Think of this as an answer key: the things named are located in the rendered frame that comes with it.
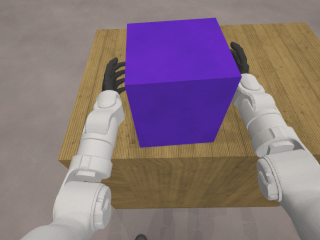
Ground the pedestal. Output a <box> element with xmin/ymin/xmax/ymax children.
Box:
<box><xmin>58</xmin><ymin>22</ymin><xmax>320</xmax><ymax>209</ymax></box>

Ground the left robot hand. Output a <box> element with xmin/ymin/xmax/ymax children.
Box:
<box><xmin>102</xmin><ymin>57</ymin><xmax>126</xmax><ymax>95</ymax></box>

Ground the right robot hand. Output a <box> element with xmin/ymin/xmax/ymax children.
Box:
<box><xmin>230</xmin><ymin>41</ymin><xmax>249</xmax><ymax>74</ymax></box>

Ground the robot right forearm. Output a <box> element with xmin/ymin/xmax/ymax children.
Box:
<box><xmin>231</xmin><ymin>73</ymin><xmax>320</xmax><ymax>170</ymax></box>

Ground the left robot upper arm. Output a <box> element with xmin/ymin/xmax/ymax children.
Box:
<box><xmin>20</xmin><ymin>181</ymin><xmax>112</xmax><ymax>240</ymax></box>

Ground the right robot upper arm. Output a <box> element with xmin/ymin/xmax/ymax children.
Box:
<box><xmin>256</xmin><ymin>149</ymin><xmax>320</xmax><ymax>240</ymax></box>

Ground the robot left forearm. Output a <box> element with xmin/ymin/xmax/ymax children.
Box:
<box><xmin>53</xmin><ymin>90</ymin><xmax>125</xmax><ymax>220</ymax></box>

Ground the carton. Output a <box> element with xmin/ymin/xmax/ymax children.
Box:
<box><xmin>124</xmin><ymin>18</ymin><xmax>242</xmax><ymax>148</ymax></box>

